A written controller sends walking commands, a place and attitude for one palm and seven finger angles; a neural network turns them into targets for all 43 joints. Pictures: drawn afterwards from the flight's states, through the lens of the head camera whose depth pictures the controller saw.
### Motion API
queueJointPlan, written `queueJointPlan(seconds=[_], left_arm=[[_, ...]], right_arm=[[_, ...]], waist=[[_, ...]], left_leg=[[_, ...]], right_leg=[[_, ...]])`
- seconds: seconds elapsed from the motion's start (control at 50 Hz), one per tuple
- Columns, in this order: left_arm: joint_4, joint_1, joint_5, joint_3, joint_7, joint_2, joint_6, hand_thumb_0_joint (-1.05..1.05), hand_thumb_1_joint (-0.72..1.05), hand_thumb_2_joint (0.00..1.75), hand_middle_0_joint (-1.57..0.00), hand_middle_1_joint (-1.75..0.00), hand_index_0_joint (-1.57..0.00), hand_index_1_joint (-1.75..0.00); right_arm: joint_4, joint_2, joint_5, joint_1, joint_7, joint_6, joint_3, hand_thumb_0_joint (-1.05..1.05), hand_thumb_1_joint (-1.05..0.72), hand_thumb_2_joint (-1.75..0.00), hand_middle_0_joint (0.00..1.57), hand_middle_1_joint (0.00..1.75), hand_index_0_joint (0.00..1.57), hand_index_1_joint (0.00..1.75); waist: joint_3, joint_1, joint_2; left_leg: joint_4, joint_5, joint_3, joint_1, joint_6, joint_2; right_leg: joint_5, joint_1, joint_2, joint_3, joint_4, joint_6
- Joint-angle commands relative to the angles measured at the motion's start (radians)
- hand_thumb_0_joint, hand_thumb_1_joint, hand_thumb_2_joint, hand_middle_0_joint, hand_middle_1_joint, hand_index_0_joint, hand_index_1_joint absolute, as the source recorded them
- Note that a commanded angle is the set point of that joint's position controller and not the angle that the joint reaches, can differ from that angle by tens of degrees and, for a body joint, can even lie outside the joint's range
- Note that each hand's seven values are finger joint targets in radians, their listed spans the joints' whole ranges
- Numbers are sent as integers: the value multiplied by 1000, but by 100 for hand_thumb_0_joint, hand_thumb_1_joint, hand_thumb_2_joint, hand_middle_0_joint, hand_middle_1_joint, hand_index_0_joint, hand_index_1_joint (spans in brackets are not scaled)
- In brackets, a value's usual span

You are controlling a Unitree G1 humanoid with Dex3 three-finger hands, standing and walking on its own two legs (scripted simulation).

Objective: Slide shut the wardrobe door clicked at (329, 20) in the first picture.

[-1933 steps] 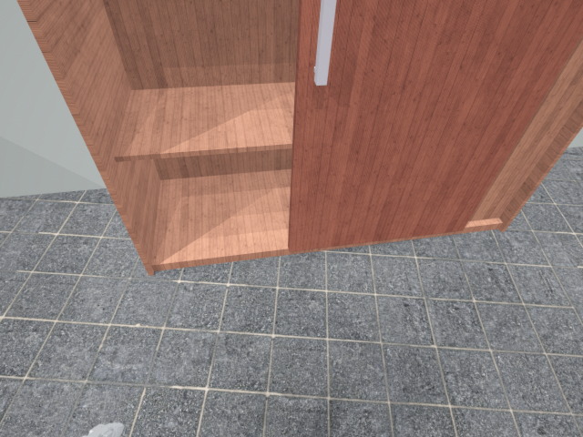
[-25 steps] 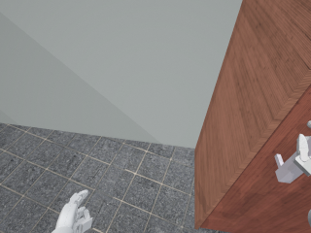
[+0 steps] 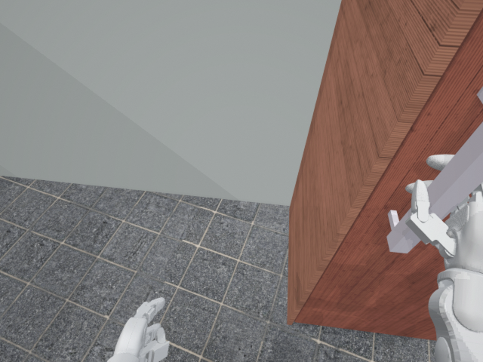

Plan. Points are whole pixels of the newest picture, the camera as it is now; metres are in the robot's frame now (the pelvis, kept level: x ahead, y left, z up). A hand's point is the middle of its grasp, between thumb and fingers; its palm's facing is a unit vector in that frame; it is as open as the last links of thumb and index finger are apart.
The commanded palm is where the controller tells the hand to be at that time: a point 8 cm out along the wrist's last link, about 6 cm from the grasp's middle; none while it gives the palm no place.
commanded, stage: stop walking and hold the door there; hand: right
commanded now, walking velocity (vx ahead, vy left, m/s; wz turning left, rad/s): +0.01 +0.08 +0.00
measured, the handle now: (434, 183) +0.32 -0.23 +0.17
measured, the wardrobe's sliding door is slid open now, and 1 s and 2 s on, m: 0.00 0.00 0.00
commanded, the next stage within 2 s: loosen the grip on the handle in 0.88 s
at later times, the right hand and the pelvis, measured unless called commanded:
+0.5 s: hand (418, 213) +0.29 -0.20 +0.16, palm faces +0.42 +0.88 -0.22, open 6.4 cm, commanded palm +0.24 -0.23 +0.16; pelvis +0.02 +0.03 +0.00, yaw +0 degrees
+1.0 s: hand (422, 212) +0.29 -0.21 +0.16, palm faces +0.42 +0.86 -0.30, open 6.4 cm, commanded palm +0.23 -0.24 +0.18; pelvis +0.01 +0.05 +0.00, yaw +0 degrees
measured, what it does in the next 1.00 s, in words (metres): steps on the spot: left foot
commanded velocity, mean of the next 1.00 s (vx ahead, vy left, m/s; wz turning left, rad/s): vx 0.00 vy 0.00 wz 0.00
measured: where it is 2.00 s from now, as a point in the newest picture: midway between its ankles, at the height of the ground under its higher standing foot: outside the picture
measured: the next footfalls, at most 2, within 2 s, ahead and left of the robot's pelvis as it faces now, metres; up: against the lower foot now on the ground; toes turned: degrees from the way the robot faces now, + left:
left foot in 0.10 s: +0.00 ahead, +0.10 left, +0.00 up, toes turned +1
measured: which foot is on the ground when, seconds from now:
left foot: up 0.00-0.08, down 0.10-1.00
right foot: down 0.00-1.00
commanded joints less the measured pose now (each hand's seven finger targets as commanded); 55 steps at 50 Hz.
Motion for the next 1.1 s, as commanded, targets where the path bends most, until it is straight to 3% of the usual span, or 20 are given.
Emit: queueJointPlan(seconds=[0.0,0.06,0.12,0.18,0.24,0.34,0.36,0.44,0.56,0.74,0.76,0.92,0.94,0.96,0.98,1.0,1.02,1.04,1.06,1.08], left_arm=[[-151,-126,11,51,16,154,-52,0,90,90,-20,-30,-20,-30],[-154,-136,6,47,13,156,-48,0,90,90,-20,-30,-20,-30],[-160,-147,1,49,16,159,-43,0,90,90,-20,-30,-20,-30],[-168,-127,-14,63,17,177,-36,0,90,90,-20,-30,-20,-30],[-175,-127,-18,65,22,185,-22,0,90,90,-20,-30,-20,-30],[-183,-143,-14,57,27,186,-8,0,90,90,-20,-30,-20,-30],[-179,-139,-14,59,29,189,-5,0,90,90,-20,-30,-20,-30],[-185,-128,-17,65,29,192,-3,0,90,90,-20,-30,-20,-30],[-180,-102,-27,72,30,204,-2,0,90,90,-20,-30,-20,-30],[-172,-102,-31,71,34,208,9,0,90,90,-20,-30,-20,-30],[-167,-98,-31,73,35,209,10,0,90,90,-20,-30,-20,-30],[-159,-107,-32,73,39,211,15,0,90,90,-20,-30,-20,-30],[-156,-100,-34,75,40,213,13,0,90,90,-20,-30,-20,-30],[-175,17,-32,110,6,219,-50,0,90,90,-20,-30,-20,-30],[-122,-135,76,112,0,195,-115,0,90,90,-20,-30,-20,-30],[-156,-119,-2,123,4,219,-137,0,90,90,-20,-30,-20,-30],[-126,-101,-8,111,4,187,-156,0,90,90,-20,-30,-20,-30],[-130,-76,-8,111,-5,214,-159,0,90,90,-20,-30,-20,-30],[-122,-99,0,113,4,220,-163,0,90,90,-20,-30,-20,-30],[-132,-131,-5,89,10,207,-161,0,90,90,-20,-30,-20,-30]], right_arm=[[-240,-144,-43,-169,28,-70,21,0,-90,-90,45,140,45,140],[-231,-145,-45,-171,29,-70,24,0,-90,-90,45,140,45,140],[-188,-126,-36,-135,36,-63,35,0,-90,-90,45,140,45,140],[-191,-103,-34,-164,40,-65,51,0,-90,-90,45,140,45,140],[-164,-107,-32,-148,40,-52,41,0,-90,-90,45,140,45,140],[-147,-136,-31,-119,35,-49,13,0,-90,-90,45,140,45,140],[-127,-175,-32,-110,29,-49,-32,0,-90,-90,45,140,45,140],[-121,-178,-30,-92,31,-57,-42,0,-90,-90,45,140,45,140],[-65,-231,-22,-81,29,-60,-105,0,-90,-90,45,140,45,140],[-3,-255,-20,-105,29,-62,-132,0,-90,-90,45,140,45,140],[24,-286,-20,-100,25,-63,-168,0,-90,-90,45,140,45,140],[81,-272,-20,-137,32,-68,-153,0,-90,-90,45,140,45,140],[86,-294,-20,-149,30,-70,-173,0,-90,-90,45,140,45,140],[-282,-1019,-167,-1241,36,-158,-674,0,-90,-90,45,140,45,140],[482,-341,-120,-772,122,18,-209,0,-78,-84,45,140,45,140],[76,-353,-14,-603,120,-22,-304,0,-66,-78,45,140,45,140],[160,-162,13,-396,134,-4,-175,0,-54,-73,45,140,45,140],[-11,-141,83,-418,145,-37,-169,0,-42,-67,45,140,45,140],[-11,-292,92,-381,112,-40,-292,0,-30,-61,45,140,45,140],[24,-247,77,-387,86,-42,-238,0,-17,-55,45,140,45,140]], waist=[[-222,6,-143],[-261,2,-106],[-273,8,-41],[-295,12,44],[-285,17,2],[-223,9,-95],[-212,8,-89],[-233,16,-24],[-255,22,-26],[-231,18,1],[-229,16,15],[-185,17,14],[-185,15,15],[198,15,257],[-256,9,17],[-396,-36,-45],[-461,-58,-299],[-540,-61,-368],[-484,-75,-334],[-427,-71,-238]], left_leg=[[-211,73,-22,20,21,-12],[-325,200,-47,120,45,10],[-317,343,-125,183,80,66],[-305,457,-185,144,107,100],[-292,451,-176,132,84,91],[-272,311,-133,76,49,49],[-279,303,-134,82,50,49],[-307,448,-171,150,65,85],[-311,619,-212,197,72,126],[-316,636,-203,193,29,126],[-318,648,-202,197,24,126],[-363,476,-218,147,12,121],[-363,461,-220,145,18,119],[-502,620,-135,-239,-200,32],[-138,993,-41,124,38,8],[-144,847,-3,111,41,-4],[-143,531,24,4,57,-27],[-187,291,5,-62,45,-39],[-219,222,-11,-40,53,-37],[-246,212,-11,10,46,-27]], right_leg=[[309,244,-276,255,-140,194],[432,241,-263,222,-54,196],[362,153,-232,216,-7,216],[400,174,-212,200,102,153],[367,152,-219,204,74,116],[377,151,-270,255,-7,121],[357,128,-269,256,-12,120],[378,90,-239,217,53,96],[345,57,-211,184,111,65],[294,34,-206,167,119,43],[292,29,-204,165,120,42],[165,9,-198,169,102,36],[160,10,-198,173,97,37],[90,-76,-166,5,149,19],[469,19,-80,-4,82,37],[729,148,-109,82,163,78],[885,320,-148,91,163,153],[709,426,-147,120,152,164],[404,337,-131,108,131,146],[179,199,-99,83,119,109]])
